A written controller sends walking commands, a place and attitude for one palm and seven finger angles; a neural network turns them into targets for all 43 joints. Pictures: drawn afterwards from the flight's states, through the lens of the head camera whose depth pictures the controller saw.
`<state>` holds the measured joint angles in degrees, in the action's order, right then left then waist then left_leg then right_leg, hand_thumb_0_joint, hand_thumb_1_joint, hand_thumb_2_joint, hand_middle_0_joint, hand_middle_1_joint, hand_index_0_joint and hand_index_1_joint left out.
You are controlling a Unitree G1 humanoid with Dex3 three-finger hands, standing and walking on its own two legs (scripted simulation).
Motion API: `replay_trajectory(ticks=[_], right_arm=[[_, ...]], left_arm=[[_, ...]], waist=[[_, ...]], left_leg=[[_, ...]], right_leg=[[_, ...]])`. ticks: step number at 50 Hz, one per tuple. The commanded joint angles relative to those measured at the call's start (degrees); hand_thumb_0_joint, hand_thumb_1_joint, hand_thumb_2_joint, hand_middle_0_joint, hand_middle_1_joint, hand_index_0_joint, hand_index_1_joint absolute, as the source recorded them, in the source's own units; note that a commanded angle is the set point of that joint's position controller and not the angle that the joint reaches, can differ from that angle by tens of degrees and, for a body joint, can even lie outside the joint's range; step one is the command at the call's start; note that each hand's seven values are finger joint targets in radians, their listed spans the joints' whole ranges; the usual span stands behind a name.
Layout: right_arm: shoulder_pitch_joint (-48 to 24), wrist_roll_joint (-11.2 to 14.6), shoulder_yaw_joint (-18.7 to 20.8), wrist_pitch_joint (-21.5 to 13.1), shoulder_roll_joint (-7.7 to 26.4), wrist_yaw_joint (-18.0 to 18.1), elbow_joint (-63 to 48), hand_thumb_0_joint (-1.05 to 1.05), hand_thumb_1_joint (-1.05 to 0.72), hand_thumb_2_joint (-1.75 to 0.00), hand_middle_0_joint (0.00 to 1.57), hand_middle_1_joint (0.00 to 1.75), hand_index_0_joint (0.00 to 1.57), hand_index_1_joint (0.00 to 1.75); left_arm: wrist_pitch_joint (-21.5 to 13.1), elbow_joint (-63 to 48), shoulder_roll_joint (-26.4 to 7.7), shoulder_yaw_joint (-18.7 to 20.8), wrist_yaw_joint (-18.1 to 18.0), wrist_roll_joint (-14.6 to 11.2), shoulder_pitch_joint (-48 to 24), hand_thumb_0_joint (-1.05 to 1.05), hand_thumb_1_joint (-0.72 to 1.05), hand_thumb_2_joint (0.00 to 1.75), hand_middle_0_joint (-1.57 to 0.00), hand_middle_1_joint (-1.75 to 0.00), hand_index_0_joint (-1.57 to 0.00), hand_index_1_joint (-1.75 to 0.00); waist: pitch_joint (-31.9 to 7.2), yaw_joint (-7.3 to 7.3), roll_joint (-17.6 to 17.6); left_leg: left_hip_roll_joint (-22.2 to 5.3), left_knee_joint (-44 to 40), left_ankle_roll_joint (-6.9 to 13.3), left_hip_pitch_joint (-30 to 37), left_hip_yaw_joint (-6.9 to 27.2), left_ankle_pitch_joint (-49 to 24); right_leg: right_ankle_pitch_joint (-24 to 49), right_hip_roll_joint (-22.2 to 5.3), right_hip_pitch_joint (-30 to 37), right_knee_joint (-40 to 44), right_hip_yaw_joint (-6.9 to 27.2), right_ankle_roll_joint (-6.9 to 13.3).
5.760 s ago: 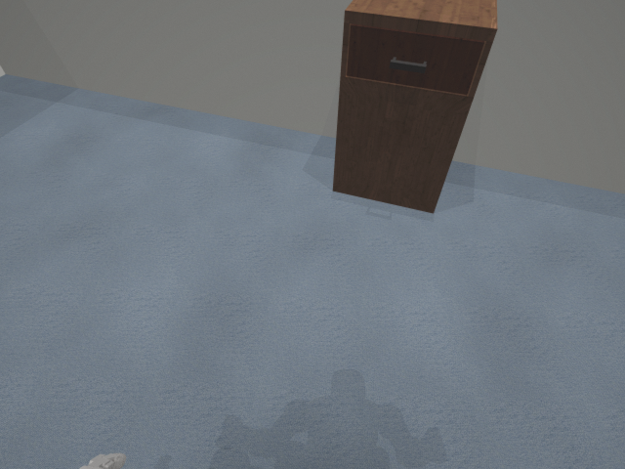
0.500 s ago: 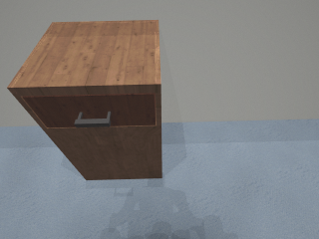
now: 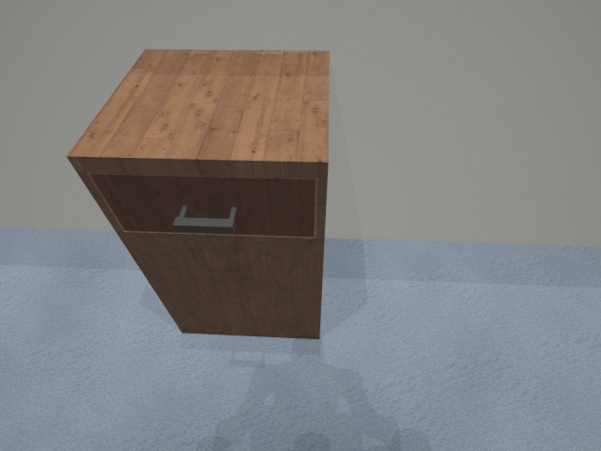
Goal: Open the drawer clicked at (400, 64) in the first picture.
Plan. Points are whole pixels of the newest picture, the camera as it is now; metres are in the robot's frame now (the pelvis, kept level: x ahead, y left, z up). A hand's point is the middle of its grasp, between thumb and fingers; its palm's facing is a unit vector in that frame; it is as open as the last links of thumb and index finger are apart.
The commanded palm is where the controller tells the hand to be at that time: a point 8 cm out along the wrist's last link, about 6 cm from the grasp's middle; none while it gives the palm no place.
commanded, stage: come to a stop and stand still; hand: left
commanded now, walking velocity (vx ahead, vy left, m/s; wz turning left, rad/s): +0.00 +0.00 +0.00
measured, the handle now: (207, 218) +0.55 +0.26 -0.10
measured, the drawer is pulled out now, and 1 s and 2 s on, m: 0.00 0.00 0.00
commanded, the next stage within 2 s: look again from close up in 0.62 s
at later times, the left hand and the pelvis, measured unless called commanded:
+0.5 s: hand out of the picture +0.02 +0.21 -0.19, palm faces +0.02 -0.99 -0.16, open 7.3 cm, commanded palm none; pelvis +0.02 +0.04 +0.00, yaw -1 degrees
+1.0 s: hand out of the picture +0.03 +0.22 -0.19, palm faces +0.02 -0.98 -0.19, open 7.3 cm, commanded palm none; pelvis +0.01 +0.05 -0.01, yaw -1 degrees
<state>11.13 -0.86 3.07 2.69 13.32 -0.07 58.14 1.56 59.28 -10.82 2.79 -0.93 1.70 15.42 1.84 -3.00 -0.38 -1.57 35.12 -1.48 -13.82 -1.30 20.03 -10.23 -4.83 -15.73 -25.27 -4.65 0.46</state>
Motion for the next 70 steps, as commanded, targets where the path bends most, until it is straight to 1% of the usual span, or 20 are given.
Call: replay_trajectory(ticks=[1, 2, 3, 5, 12, 35, 36, 37, 39, 42, 46, 55, 63, 64, 65, 66, 67, 68, 69, 70], right_arm=[[8.47, -0.18, -0.44, -2.44, 3.92, 0.73, 0.15, 0.0, -0.9, -0.9, 0.2, 0.3, 0.2, 0.3], [7.34, -0.38, -0.21, -2.52, 6.94, 0.88, -0.9, 0.0, -0.9, -0.9, 0.2, 0.3, 0.2, 0.3], [4.69, -0.5, -0.33, -2.27, 8.45, 1.04, -1.93, 0.0, -0.9, -0.9, 0.2, 0.3, 0.2, 0.3], [0.43, -0.18, -1.0, -2.78, 5.87, 1.51, -1.07, 0.0, -0.9, -0.9, 0.2, 0.3, 0.2, 0.3], [6.41, 0.56, -1.75, -3.84, 2.36, 2.11, 2.99, 0.0, -0.9, -0.9, 0.2, 0.3, 0.2, 0.3], [11.74, 0.45, -2.18, -4.48, -0.85, 2.94, 7.08, 0.0, -0.9, -0.9, 0.2, 0.3, 0.2, 0.3], [6.48, 1.2, -1.95, -5.01, 2.25, 2.04, 2.38, 0.0, -0.9, -0.9, 0.2, 0.3, 0.2, 0.3], [6.48, 0.88, -2.63, -4.43, 1.01, 1.56, 0.59, 0.0, -0.9, -0.9, 0.2, 0.3, 0.2, 0.3], [12.92, 0.17, -2.36, -5.07, -0.54, 1.94, 1.18, 0.0, -0.9, -0.9, 0.2, 0.3, 0.2, 0.3], [12.5, 0.2, -2.46, -4.67, 0.73, 2.33, 0.94, 0.0, -0.9, -0.9, 0.2, 0.3, 0.2, 0.3], [10.38, 0.22, -2.66, -4.1, 0.93, 2.24, 0.5, 0.0, -0.9, -0.9, 0.2, 0.3, 0.2, 0.3], [9.78, 0.19, -2.79, -3.93, 1.41, 1.74, 0.59, 0.0, -0.9, -0.9, 0.2, 0.3, 0.2, 0.3], [11.36, 0.24, -2.94, -3.97, 0.73, 1.69, 2.03, 0.0, -0.9, -0.9, 0.2, 0.3, 0.2, 0.3], [4.76, 0.44, -2.41, -4.54, 2.96, 1.41, -1.75, 0.0, -0.9, -0.9, 0.2, 0.3, 0.2, 0.3], [3.42, 3.95, -3.03, -13.22, 10.18, 4.23, -20.69, 0.0, -0.9, -0.9, 0.2, 0.3, 0.2, 0.3], [-1.23, 3.45, -2.41, -18.94, 6.07, 6.66, -17.74, 0.0, -0.9, -0.9, 0.2, 0.3, 0.2, 0.3], [-0.95, 4.79, -1.3, -21.16, 3.72, 6.41, -17.12, 0.0, -0.9, -0.9, 0.2, 0.3, 0.2, 0.3], [0.16, 4.99, -1.95, -21.95, 3.73, 6.64, -16.65, 0.0, -0.9, -0.9, 0.2, 0.3, 0.2, 0.3], [-2.72, 4.45, -1.74, -22.88, 5.76, 6.62, -19.79, 0.0, -0.9, -0.9, 0.2, 0.3, 0.2, 0.3], [-1.79, 2.71, -1.54, -22.73, 7.73, 6.59, -20.13, 0.0, -0.9, -0.9, 0.2, 0.3, 0.2, 0.3]], left_arm=[[-0.48, -1.96, -6.59, 1.04, -0.55, -0.89, -1.26, 0.0, 0.9, 0.9, -0.2, -0.3, -0.2, -0.3], [-0.38, -2.23, -4.26, 0.44, -0.3, -0.91, -0.24, 0.0, 0.9, 0.9, -0.2, -0.3, -0.2, -0.3], [-0.81, -2.29, -2.68, 0.08, -0.15, -0.76, 0.44, 0.0, 0.9, 0.9, -0.2, -0.3, -0.2, -0.3], [-0.27, 0.03, -2.73, -0.52, -0.13, -0.18, 0.23, 0.0, 0.9, 0.9, -0.2, -0.3, -0.2, -0.3], [-2.01, 4.92, -4.24, -1.58, -0.48, -0.95, 3.14, 0.0, 0.9, 0.9, -0.2, -0.3, -0.2, -0.3], [-1.94, 6.01, -1.64, -1.81, -1.43, -1.25, 3.65, 0.0, 0.9, 0.9, -0.2, -0.3, -0.2, -0.3], [-3.32, 6.79, -4.2, -2.03, -3.8, -0.76, 6.3, 0.0, 0.9, 0.9, -0.2, -0.3, -0.2, -0.3], [-4.26, 5.78, -6.21, -2.02, -2.85, -0.78, 6.07, 0.0, 0.9, 0.9, -0.2, -0.3, -0.2, -0.3], [-4.24, 4.03, -3.52, -2.35, -2.28, -1.1, 5.29, 0.0, 0.9, 0.9, -0.2, -0.3, -0.2, -0.3], [-3.16, 2.99, -2.95, -2.49, -1.98, -1.12, 4.15, 0.0, 0.9, 0.9, -0.2, -0.3, -0.2, -0.3], [-2.43, 2.33, -2.57, -2.55, -1.62, -1.17, 3.98, 0.0, 0.9, 0.9, -0.2, -0.3, -0.2, -0.3], [-1.99, 0.99, -2.97, -2.31, -0.97, -1.0, 4.59, 0.0, 0.9, 0.9, -0.2, -0.3, -0.2, -0.3], [-2.3, 1.29, -2.25, -2.13, -0.9, -0.99, 5.86, 0.0, 0.9, 0.9, -0.2, -0.3, -0.2, -0.3], [-3.27, 3.34, -5.64, -1.96, -3.43, -0.55, 8.84, 0.0, 0.9, 0.9, -0.2, -0.3, -0.2, -0.3], [-13.13, -84.99, -20.28, -4.54, -3.45, 6.7, -37.15, 0.0, 0.88, 0.89, -0.2, -0.32, -0.2, -0.32], [-7.43, -68.59, -17.7, -1.93, -8.48, 8.64, -10.62, 0.0, 0.85, 0.88, -0.2, -0.33, -0.2, -0.33], [1.38, -62.23, -7.8, -5.64, -11.26, 8.44, 3.62, 0.0, 0.83, 0.87, -0.21, -0.34, -0.21, -0.34], [2.35, -61.08, -1.9, -10.42, -11.62, 11.09, 3.9, 0.0, 0.81, 0.86, -0.21, -0.36, -0.21, -0.36], [1.42, -64.66, -5.47, -10.26, -12.75, 15.21, -0.62, 0.0, 0.78, 0.85, -0.21, -0.37, -0.21, -0.37], [0.31, -63.77, -9.09, -8.46, -14.4, 21.71, -0.25, 0.0, 0.76, 0.84, -0.21, -0.39, -0.21, -0.39]], waist=[[-1.34, 3.56, 1.19], [-0.32, 2.74, 8.71], [1.21, 1.32, 8.66], [3.99, 0.76, 14.26], [-1.44, 2.12, -0.92], [1.54, 2.5, 0.9], [3.31, 1.58, 1.98], [2.29, 3.0, 0.59], [-10.9, 4.14, 0.81], [-5.46, 3.71, 2.83], [2.91, 3.29, 1.27], [5.66, 2.99, 1.09], [4.45, 2.98, 1.01], [8.52, 0.53, -6.29], [-22.35, 6.2, 14.91], [-19.53, 0.91, 20.74], [-9.41, 2.49, 15.15], [-4.87, 3.4, 9.38], [1.72, 4.5, 5.0], [-0.56, 5.02, -0.65]], left_leg=[[-4.95, -17.66, 2.58, 8.84, 4.78, -4.33], [-11.71, -22.07, 4.74, 3.34, 11.8, 0.36], [-14.11, -23.99, 6.61, -4.56, 14.4, 4.63], [-11.09, -27.66, 6.49, -7.67, 12.07, 6.91], [-4.94, -15.38, 2.85, 3.54, 3.2, -17.75], [-4.92, -15.88, 2.53, 4.91, 1.94, -23.52], [-5.5, -5.75, 1.02, -0.21, 0.51, -30.11], [-3.44, -6.98, 1.17, -0.63, -0.62, -23.95], [-3.23, -6.6, 2.59, 3.39, 1.38, -25.44], [-4.95, -6.57, 2.88, 3.33, 2.27, -32.72], [-4.45, -9.95, 3.1, -0.75, 2.7, -21.47], [-3.48, -14.99, 3.54, -3.88, 3.7, -4.99], [-3.29, -15.31, 3.4, -3.1, 3.58, -3.83], [-4.02, -5.0, 1.26, -7.27, 0.79, -12.13], [0.94, -13.12, 3.46, 9.66, 0.53, -18.71], [-0.28, -12.7, 2.44, 9.34, -0.56, -21.37], [-0.52, -15.26, 0.06, -0.01, 1.04, -10.85], [0.52, -13.35, 1.05, -3.84, 0.07, -5.03], [1.54, -12.14, 1.85, -7.62, 2.31, 2.37], [1.9, -10.14, 2.46, -9.04, 2.6, 5.64]], right_leg=[[-12.23, -2.6, -6.28, 2.45, 6.42, 1.29], [-10.52, 0.46, -5.12, -2.93, 2.17, -0.22], [-9.45, 1.57, -2.09, -4.94, 0.38, -0.79], [-6.7, 1.05, 1.1, -7.58, 0.88, -1.27], [9.83, -1.58, 6.87, 2.52, 4.79, -0.34], [11.98, -1.3, 8.46, 2.08, 3.81, -0.21], [26.13, -3.92, 6.45, -0.62, 6.6, 0.39], [32.99, -4.47, 8.58, -2.56, 4.41, 1.11], [31.75, -3.58, 13.9, -7.71, 4.5, 1.27], [17.09, -1.52, 9.05, -6.49, 3.14, 1.25], [9.11, -1.05, 5.39, -3.39, 4.06, 1.06], [-0.25, -0.49, 4.69, 0.28, 5.19, 0.75], [-1.32, -0.69, 4.75, 1.64, 5.39, 0.84], [23.04, -4.01, 2.62, -1.44, 7.42, 0.38], [10.86, 2.97, 9.62, -5.98, 8.41, 1.71], [-0.25, 4.35, 4.41, -8.9, 3.72, 3.19], [-7.35, 4.81, -1.12, -9.83, 0.45, 2.05], [-6.24, 4.94, -2.33, -7.37, -0.08, 1.2], [-10.25, 5.09, -6.41, -5.41, 2.48, 1.19], [-15.04, 5.34, -9.16, -5.52, 3.36, 1.17]])
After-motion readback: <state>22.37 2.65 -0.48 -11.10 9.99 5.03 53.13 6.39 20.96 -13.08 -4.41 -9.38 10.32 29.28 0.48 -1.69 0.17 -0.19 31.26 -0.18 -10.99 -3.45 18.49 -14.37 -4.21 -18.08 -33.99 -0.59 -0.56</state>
